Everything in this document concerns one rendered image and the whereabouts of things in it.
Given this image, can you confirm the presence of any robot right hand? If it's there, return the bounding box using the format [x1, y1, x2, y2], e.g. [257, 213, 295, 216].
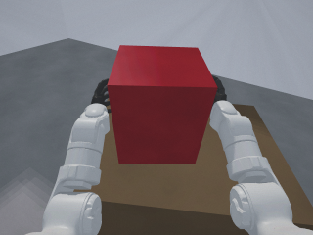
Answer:
[212, 75, 227, 107]

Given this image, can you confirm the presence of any left robot upper arm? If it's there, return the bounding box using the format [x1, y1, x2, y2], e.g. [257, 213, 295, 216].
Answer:
[25, 191, 102, 235]

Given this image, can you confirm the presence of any carton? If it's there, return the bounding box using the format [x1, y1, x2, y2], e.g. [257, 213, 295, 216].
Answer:
[107, 45, 218, 165]

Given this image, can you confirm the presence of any right robot upper arm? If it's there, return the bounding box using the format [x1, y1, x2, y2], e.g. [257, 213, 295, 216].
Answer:
[229, 181, 313, 235]

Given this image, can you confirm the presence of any right robot forearm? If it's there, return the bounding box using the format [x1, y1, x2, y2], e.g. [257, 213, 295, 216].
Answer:
[209, 100, 292, 220]

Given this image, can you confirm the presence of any pedestal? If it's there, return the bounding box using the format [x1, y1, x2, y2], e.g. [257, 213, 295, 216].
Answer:
[73, 98, 313, 235]

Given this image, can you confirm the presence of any robot left hand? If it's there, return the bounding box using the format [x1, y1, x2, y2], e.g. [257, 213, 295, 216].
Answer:
[91, 78, 112, 113]

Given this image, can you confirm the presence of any left robot forearm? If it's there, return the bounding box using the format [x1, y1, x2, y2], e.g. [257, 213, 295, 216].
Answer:
[42, 103, 110, 229]

